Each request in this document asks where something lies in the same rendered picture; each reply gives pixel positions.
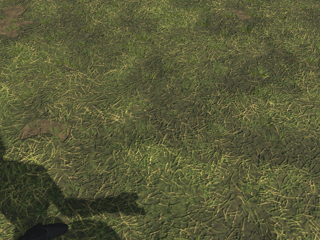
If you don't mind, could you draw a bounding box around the left robot hand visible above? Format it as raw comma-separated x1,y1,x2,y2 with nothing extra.
16,223,69,240

